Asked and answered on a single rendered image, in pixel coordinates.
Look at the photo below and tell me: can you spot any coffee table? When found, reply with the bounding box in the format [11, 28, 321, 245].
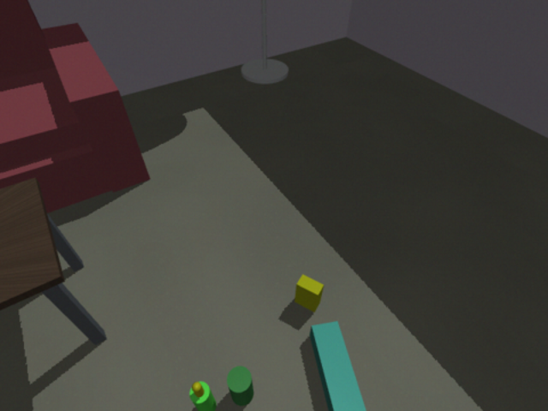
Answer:
[0, 177, 107, 345]

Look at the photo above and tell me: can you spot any floor lamp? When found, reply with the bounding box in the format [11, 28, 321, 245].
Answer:
[241, 0, 289, 84]

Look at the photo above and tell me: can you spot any sofa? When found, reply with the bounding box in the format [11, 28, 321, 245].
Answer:
[0, 0, 150, 213]

